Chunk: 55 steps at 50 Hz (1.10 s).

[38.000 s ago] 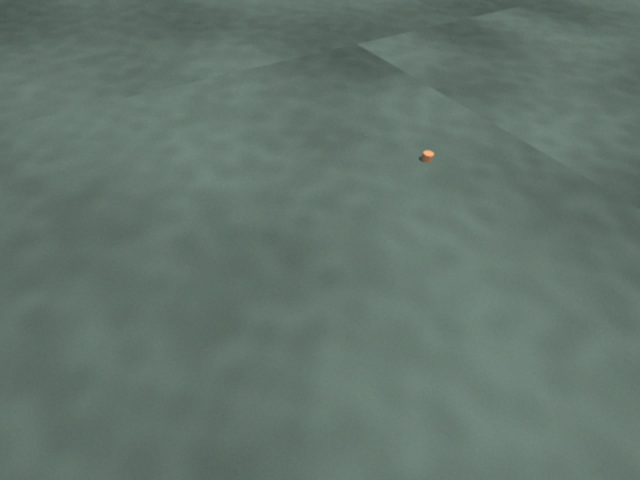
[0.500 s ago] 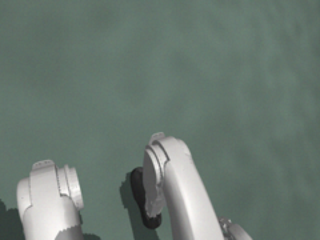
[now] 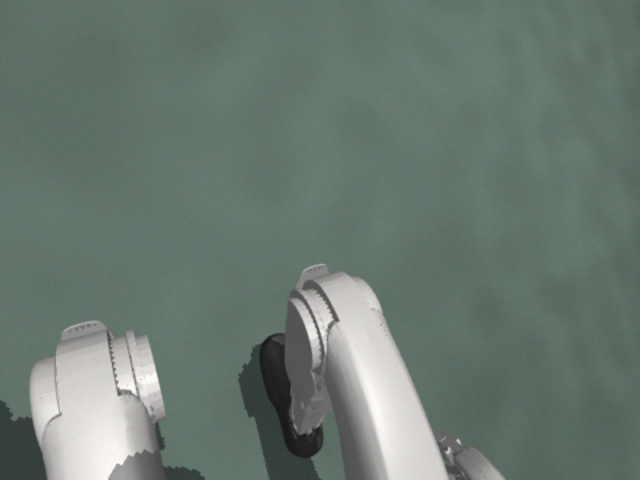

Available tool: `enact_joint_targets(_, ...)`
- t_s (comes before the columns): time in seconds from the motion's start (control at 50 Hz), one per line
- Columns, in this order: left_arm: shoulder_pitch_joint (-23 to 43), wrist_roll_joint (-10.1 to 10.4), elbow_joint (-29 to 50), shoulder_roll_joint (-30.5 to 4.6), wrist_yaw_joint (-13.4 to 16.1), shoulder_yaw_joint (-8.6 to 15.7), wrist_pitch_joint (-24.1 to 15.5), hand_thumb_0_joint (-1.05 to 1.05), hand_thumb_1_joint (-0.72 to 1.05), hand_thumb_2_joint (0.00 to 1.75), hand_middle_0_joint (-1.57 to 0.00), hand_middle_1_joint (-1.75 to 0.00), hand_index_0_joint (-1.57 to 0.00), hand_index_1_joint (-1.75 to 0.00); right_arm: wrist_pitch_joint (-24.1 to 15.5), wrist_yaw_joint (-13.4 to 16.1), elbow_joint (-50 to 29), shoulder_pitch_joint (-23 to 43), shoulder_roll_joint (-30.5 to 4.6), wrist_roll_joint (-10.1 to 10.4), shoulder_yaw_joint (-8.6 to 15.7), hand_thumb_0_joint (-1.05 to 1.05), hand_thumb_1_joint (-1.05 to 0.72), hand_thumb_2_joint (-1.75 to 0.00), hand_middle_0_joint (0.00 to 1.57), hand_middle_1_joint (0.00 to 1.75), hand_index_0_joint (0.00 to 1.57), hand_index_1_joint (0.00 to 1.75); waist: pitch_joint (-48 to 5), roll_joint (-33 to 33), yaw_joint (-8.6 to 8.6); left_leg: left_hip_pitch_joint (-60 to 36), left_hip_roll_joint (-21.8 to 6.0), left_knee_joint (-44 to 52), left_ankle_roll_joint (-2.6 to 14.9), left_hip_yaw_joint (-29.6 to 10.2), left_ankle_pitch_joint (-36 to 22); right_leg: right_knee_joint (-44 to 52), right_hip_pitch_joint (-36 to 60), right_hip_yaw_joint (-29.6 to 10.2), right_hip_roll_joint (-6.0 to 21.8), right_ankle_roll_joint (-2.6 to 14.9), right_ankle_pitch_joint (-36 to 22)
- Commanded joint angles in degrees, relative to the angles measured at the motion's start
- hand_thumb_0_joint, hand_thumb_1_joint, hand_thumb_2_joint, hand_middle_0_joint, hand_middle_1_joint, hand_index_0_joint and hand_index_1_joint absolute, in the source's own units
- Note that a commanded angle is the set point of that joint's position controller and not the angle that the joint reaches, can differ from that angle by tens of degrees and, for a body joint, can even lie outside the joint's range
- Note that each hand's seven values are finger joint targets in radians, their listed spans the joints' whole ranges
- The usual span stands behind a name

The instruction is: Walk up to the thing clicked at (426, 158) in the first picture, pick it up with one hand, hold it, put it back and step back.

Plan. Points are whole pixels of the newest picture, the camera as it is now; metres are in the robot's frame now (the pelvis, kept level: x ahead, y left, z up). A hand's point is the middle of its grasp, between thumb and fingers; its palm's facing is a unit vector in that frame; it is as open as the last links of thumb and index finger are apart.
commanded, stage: approach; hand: left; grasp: from above
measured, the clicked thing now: out of the picture +0.49 +0.34 -0.30
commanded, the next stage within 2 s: close in in 0.84 s
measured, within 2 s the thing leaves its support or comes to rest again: neither
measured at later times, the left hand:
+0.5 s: hand out of the picture +0.51 +0.31 -0.18, palm faces -0.38 -0.08 -0.92, open 13.8 cm
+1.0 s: hand out of the picture +0.47 +0.36 -0.18, palm faces -0.49 -0.12 -0.86, open 13.9 cm
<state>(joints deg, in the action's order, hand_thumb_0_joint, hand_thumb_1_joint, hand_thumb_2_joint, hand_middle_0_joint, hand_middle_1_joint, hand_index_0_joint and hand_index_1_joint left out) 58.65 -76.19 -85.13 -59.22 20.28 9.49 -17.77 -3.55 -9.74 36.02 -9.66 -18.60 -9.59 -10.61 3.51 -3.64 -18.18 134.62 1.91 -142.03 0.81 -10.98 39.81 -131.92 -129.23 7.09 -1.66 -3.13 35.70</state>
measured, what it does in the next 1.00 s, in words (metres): stands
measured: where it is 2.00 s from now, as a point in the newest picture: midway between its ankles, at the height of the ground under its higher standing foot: (224, 451)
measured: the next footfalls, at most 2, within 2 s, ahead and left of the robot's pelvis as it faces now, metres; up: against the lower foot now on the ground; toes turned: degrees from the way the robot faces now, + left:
none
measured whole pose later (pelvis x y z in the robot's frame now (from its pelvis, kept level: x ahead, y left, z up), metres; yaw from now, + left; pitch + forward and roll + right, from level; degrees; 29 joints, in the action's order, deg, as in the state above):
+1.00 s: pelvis +0.00 +0.00 +0.00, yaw +1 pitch +31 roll -13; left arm 62.4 -71.4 -83.1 -57.9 13.3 2.4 -16.6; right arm -2.5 -7.9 35.9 -8.7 -20.0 -9.1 -11.2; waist 4.9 -4.4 -17.7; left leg 134.1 2.0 -141.7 0.4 -10.9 39.0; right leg -131.9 -128.9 7.0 -1.5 -3.1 35.0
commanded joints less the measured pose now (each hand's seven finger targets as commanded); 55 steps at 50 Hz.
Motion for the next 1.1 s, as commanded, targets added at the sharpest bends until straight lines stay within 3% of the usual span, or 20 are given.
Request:
enact_joint_targets(0.0,16.5,1.6,9.2,-14.6,2.5,1.0,0.1,0.0,-0.5,0.97,-0.12,-0.95,-0.11,-0.95,-0.3,0.9,0.8,-12.0,-17.2,-0.2,5.6,0.0,-0.89,-0.89,0.2,0.3,0.2,0.3,-37.5,28.0,-0.94,-32.3,-1.2,15.7,-0.14,4.8,-13.0,10.7,16.5,5.2,-1.2,5.22,-10.6)
enact_joint_targets(0.06,15.4,1.2,8.2,-17.8,2.7,2.8,0.5,0.0,-0.5,0.97,-0.12,-0.94,-0.11,-0.95,-0.1,0.9,0.4,-11.7,-17.4,0.0,5.7,0.0,-0.89,-0.89,0.2,0.3,0.2,0.3,-39.4,28.3,-0.06,-32.5,-1.3,16.3,-0.15,4.8,-13.2,10.1,17.5,5.0,-1.3,5.18,-10.7)
enact_joint_targets(0.08,14.3,1.6,7.2,-16.5,2.6,2.6,0.6,0.0,-0.5,0.98,-0.12,-0.93,-0.11,-0.95,0.0,0.9,-0.2,-11.6,-17.9,0.0,5.8,0.0,-0.89,-0.89,0.2,0.3,0.2,0.3,-38.1,27.1,-0.1,-32.1,-1.2,16.2,-0.28,4.4,-13.3,10.0,16.5,5.3,-1.1,5.35,-10.6)
enact_joint_targets(0.12,16.1,1.6,8.1,-13.9,2.3,0.2,0.5,0.0,-0.53,0.99,-0.11,-0.99,-0.1,-1.0,0.1,0.8,0.8,-11.4,-17.1,0.1,5.5,0.0,-0.9,-0.9,0.2,0.3,0.2,0.3,-37.1,28.1,-0.95,-31.9,-1.3,16.2,-0.16,4.6,-12.4,10.3,16.0,5.2,-1.2,5.31,-10.2)
enact_joint_targets(0.18,19.5,1.7,9.2,-13.5,2.3,0.2,0.6,0.0,-0.51,0.97,-0.11,-1.0,-0.11,-1.0,-0.2,0.9,0.1,-12.1,-17.5,0.0,5.6,0.0,-0.9,-0.9,0.2,0.3,0.2,0.3,-36.6,26.8,-2.62,-30.9,-1.3,16.0,0.1,4.6,-11.6,10.6,16.1,5.2,-1.2,5.2,-10.0)
enact_joint_targets(0.24,22.8,1.9,10.8,-7.8,2.0,-3.4,0.6,0.0,-0.5,0.97,-0.12,-1.0,-0.12,-1.0,-0.5,1.0,1.4,-13.6,-17.4,-0.1,5.9,0.0,-0.9,-0.9,0.2,0.3,0.2,0.3,-36.4,28.4,-4.75,-33.7,-1.7,16.1,-0.25,3.9,-11.8,10.7,13.9,5.7,-1.1,5.05,-10.3)
enact_joint_targets(0.28,25.2,1.8,11.1,-6.1,2.5,-5.3,1.0,0.0,-0.51,0.97,-0.12,-1.01,-0.11,-1.01,-0.5,1.0,2.4,-14.3,-16.8,0.0,5.8,0.0,-0.9,-0.9,0.2,0.3,0.2,0.3,-38.0,29.4,-5.1,-33.7,-1.6,16.8,-0.31,3.7,-11.0,10.6,14.4,5.8,-1.2,4.96,-10.5)
enact_joint_targets(0.34,26.7,1.8,9.5,-6.6,3.3,-5.6,2.5,0.0,-0.52,0.98,-0.11,-1.02,-0.11,-1.02,-0.6,0.9,2.2,-14.6,-16.6,0.0,5.5,0.0,-0.9,-0.9,0.2,0.3,0.2,0.3,-39.3,29.5,-5.07,-33.7,-1.7,16.9,-0.27,4.1,-10.8,10.4,15.1,5.5,-1.4,4.93,-11.0)
enact_joint_targets(0.42,24.5,0.0,4.4,-9.1,5.0,-4.1,5.6,0.0,-0.5,0.96,-0.12,-0.99,-0.12,-0.99,-0.5,0.8,1.4,-14.5,-16.6,0.2,4.6,0.0,-0.9,-0.89,0.2,0.3,0.2,0.3,-39.1,30.0,-3.67,-32.9,-1.4,16.8,-0.33,4.9,-14.2,9.7,15.8,5.2,-1.4,5.24,-13.7)
enact_joint_targets(0.48,23.2,0.3,3.4,-10.2,5.8,-2.9,7.9,0.0,-0.49,0.94,-0.14,-0.98,-0.14,-0.98,-0.3,0.5,0.3,-13.5,-16.5,0.7,4.1,0.0,-0.9,-0.89,0.2,0.3,0.2,0.3,-39.1,32.7,-2.48,-33.9,-1.4,18.4,-0.61,4.8,-16.0,8.9,15.9,5.0,-1.3,5.54,-14.7)
enact_joint_targets(0.58,19.6,2.5,4.0,-14.0,4.7,-0.5,10.7,0.0,-0.5,0.95,-0.13,-0.97,-0.13,-0.97,-0.4,0.3,-1.3,-12.3,-17.0,1.8,3.5,0.0,-0.9,-0.89,0.2,0.3,0.2,0.3,-41.2,27.2,-0.93,-28.7,-0.9,17.0,0.94,6.7,-14.6,10.3,21.6,3.6,-1.5,5.13,-13.9)
enact_joint_targets(0.64,16.4,4.3,4.8,-13.8,2.0,-0.3,10.9,0.0,-0.51,0.96,-0.13,-0.96,-0.12,-0.97,-0.6,0.7,-1.6,-12.3,-17.5,2.0,3.7,0.0,-0.9,-0.89,0.2,0.3,0.2,0.3,-38.0,24.1,-1.23,-25.7,-0.7,16.4,1.2,6.7,-12.1,11.4,20.9,3.3,-1.5,5.26,-10.9)
enact_joint_targets(0.7,16.2,6.0,10.0,-16.9,-0.8,2.3,9.7,0.0,-0.51,0.95,-0.13,-0.97,-0.12,-0.97,-0.6,1.0,-3.4,-11.5,-18.2,2.1,4.4,0.0,-0.9,-0.9,0.2,0.3,0.2,0.3,-39.7,23.2,-0.93,-25.5,-0.8,15.5,1.13,6.8,-12.2,12.0,23.3,3.0,-1.4,5.31,-10.3)
enact_joint_targets(0.78,17.5,7.6,12.1,-13.3,-4.4,0.6,6.4,0.0,-0.54,0.97,-0.11,-1.0,-0.1,-1.0,0.2,1.9,-2.5,-12.3,-17.5,1.3,4.6,0.0,-0.9,-0.9,0.2,0.3,0.2,0.3,-39.0,20.3,-2.83,-22.9,-1.0,14.2,1.11,6.7,-9.4,13.6,24.9,3.2,-1.5,5.23,-7.7)
enact_joint_targets(0.84,18.9,6.8,11.9,-11.9,-6.0,-0.4,3.2,0.0,-0.53,0.98,-0.12,-0.99,-0.11,-1.0,0.9,2.4,-0.3,-14.9,-18.1,0.6,5.3,0.0,-0.9,-0.9,0.2,0.3,0.2,0.3,-35.9,21.7,-4.78,-25.2,-1.4,14.3,0.46,5.6,-8.2,13.7,21.0,4.2,-1.4,5.48,-5.8)
enact_joint_targets(0.86,20.1,6.6,11.7,-6.4,-6.4,-4.6,2.0,0.0,-0.52,0.98,-0.13,-0.98,-0.12,-0.99,0.9,2.5,-0.8,-13.9,-17.8,0.6,4.8,0.0,-0.9,-0.9,0.2,0.3,0.2,0.3,-35.0,21.4,-5.55,-25.8,-1.4,14.3,0.08,5.0,-7.8,13.6,19.1,4.9,-1.5,5.75,-5.3)
enact_joint_targets(0.88,21.4,6.3,12.1,-5.2,-6.3,-6.1,0.9,0.0,-0.52,0.99,-0.12,-1.0,-0.11,-1.01,1.0,2.4,0.4,-14.4,-17.0,0.5,4.4,0.0,-0.9,-0.9,0.2,0.3,0.2,0.3,-34.9,22.6,-6.29,-26.9,-1.7,14.8,0.07,4.8,-7.6,13.3,19.2,5.0,-1.7,5.41,-6.0)
enact_joint_targets(0.94,22.5,5.3,10.8,-6.3,-4.3,-7.3,-1.4,0.0,-0.53,0.98,-0.09,-1.05,-0.1,-1.04,1.2,2.7,1.7,-14.5,-17.7,0.0,3.9,0.0,-0.9,-0.9,0.2,0.3,0.2,0.3,-32.8,24.2,-5.8,-30.8,-1.6,15.2,-0.56,3.7,-8.7,12.4,16.6,6.0,-1.4,5.16,-6.9)
enact_joint_targets(1.02,22.0,1.5,7.0,-10.9,0.3,-5.0,-2.0,0.0,-0.52,0.97,-0.09,-1.04,-0.1,-1.03,1.6,2.5,0.9,-12.6,-18.5,-0.7,3.3,0.0,-0.9,-0.9,0.2,0.3,0.2,0.3,-34.0,29.5,-3.64,-36.2,-1.9,16.6,-1.52,2.5,-13.4,9.8,14.4,6.8,-1.2,5.58,-9.9)
enact_joint_targets(1.08,24.1,-0.6,7.4,-13.8,4.4,-2.3,-1.6,0.0,-0.52,0.99,-0.11,-0.95,-0.09,-0.97,1.4,2.0,0.2,-11.4,-18.6,-1.2,3.2,0.0,-0.89,-0.9,0.2,0.3,0.2,0.3,-36.7,33.8,-3.77,-39.9,-2.2,16.6,-1.88,2.2,-18.4,8.1,14.1,7.0,-0.9,5.44,-13.4)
